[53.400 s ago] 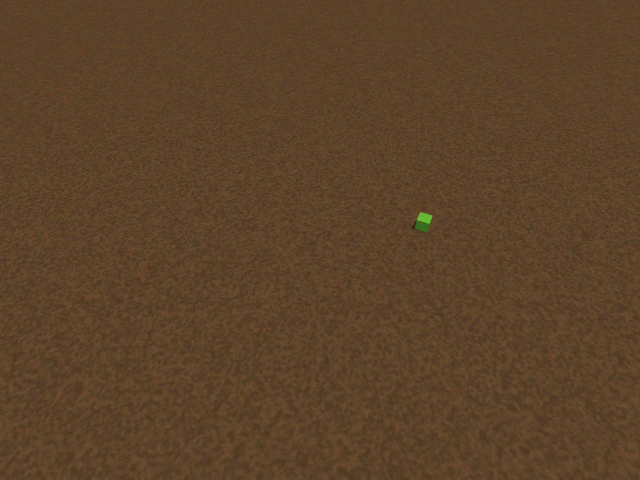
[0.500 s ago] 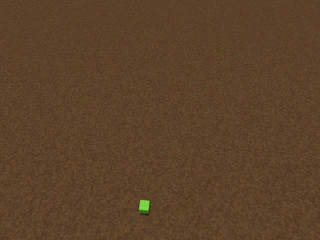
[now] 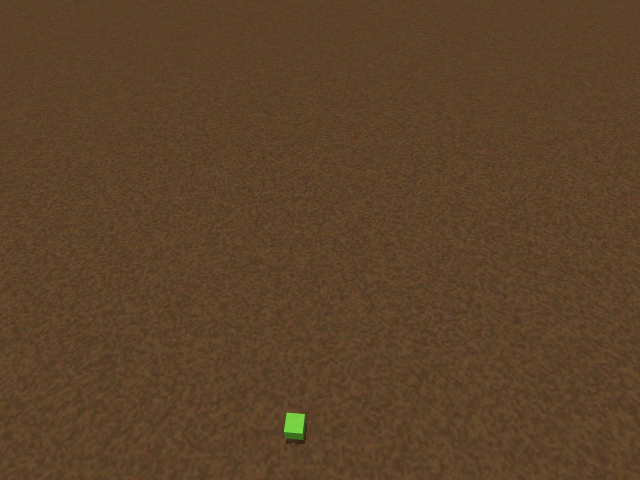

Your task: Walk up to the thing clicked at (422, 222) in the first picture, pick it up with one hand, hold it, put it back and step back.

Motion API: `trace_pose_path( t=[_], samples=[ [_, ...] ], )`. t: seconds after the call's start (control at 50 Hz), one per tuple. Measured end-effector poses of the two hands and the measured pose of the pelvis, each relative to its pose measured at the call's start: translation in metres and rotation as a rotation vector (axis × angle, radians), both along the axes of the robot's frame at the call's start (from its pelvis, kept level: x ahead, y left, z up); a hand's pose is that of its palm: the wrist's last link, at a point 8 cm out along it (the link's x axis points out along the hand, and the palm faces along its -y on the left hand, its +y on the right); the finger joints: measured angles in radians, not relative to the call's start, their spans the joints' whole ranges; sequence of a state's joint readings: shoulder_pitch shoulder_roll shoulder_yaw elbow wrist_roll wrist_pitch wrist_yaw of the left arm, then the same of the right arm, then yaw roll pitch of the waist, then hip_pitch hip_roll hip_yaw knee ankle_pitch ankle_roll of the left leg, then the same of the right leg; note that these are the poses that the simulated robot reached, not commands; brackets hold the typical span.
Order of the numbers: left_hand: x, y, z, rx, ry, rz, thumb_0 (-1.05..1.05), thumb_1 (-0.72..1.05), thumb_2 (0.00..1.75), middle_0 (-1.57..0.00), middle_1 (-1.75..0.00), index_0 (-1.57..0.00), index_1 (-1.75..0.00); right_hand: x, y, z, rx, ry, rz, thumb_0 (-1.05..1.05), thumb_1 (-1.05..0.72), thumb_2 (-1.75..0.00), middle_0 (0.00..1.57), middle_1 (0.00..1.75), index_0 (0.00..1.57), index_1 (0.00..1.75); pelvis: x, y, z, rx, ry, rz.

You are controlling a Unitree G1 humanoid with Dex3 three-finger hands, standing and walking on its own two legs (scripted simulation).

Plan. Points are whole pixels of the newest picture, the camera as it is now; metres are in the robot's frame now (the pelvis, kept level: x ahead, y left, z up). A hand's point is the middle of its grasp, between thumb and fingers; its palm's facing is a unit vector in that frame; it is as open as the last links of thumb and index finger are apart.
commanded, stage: stand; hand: left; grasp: from above
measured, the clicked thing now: (295, 426) +0.45 +0.12 -0.75
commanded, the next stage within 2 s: step back in 1.62 s
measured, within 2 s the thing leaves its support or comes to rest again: neither
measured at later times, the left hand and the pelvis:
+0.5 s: hand out of the picture +0.07 +0.23 -0.16, palm faces +0.00 -0.94 -0.33, open 7.3 cm; pelvis +0.01 -0.01 +0.00, yaw +0 degrees
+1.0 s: hand out of the picture +0.09 +0.22 -0.15, palm faces -0.01 -0.94 -0.34, open 7.3 cm; pelvis +0.01 -0.02 +0.00, yaw -1 degrees
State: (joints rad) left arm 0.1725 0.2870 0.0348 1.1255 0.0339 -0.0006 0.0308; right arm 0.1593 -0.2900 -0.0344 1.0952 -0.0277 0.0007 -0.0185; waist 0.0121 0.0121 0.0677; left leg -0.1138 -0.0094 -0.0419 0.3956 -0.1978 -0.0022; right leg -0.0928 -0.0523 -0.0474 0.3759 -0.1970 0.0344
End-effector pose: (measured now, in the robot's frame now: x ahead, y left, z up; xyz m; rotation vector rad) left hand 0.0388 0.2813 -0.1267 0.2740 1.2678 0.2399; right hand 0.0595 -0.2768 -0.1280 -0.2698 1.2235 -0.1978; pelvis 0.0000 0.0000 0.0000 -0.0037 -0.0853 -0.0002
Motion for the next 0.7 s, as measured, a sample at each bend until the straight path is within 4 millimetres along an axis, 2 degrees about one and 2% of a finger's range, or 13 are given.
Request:
trace_pose_path(
  t=[0.26, 0.7],
  samples=[
    [0.011, -0.006, 0.002, 0.0, -0.002, -0.016, 0.0, 0.9, 0.9, -0.2, -0.3, -0.21, -0.3, -0.005, -0.016, 0.002, -0.015, 0.03, -0.007, 0.0, -0.91, -0.9, 0.2, 0.3, 0.2, 0.3, 0.001, -0.008, 0.002, 0.0, 0.007, -0.003],
    [0.032, -0.012, 0.007, 0.003, -0.012, -0.031, 0.0, 0.9, 0.9, -0.2, -0.3, -0.21, -0.3, 0.008, -0.026, 0.003, -0.014, 0.025, 0.0, 0.0, -0.91, -0.9, 0.2, 0.3, 0.2, 0.3, 0.01, -0.017, 0.003, 0.002, 0.021, -0.013]
  ],
)
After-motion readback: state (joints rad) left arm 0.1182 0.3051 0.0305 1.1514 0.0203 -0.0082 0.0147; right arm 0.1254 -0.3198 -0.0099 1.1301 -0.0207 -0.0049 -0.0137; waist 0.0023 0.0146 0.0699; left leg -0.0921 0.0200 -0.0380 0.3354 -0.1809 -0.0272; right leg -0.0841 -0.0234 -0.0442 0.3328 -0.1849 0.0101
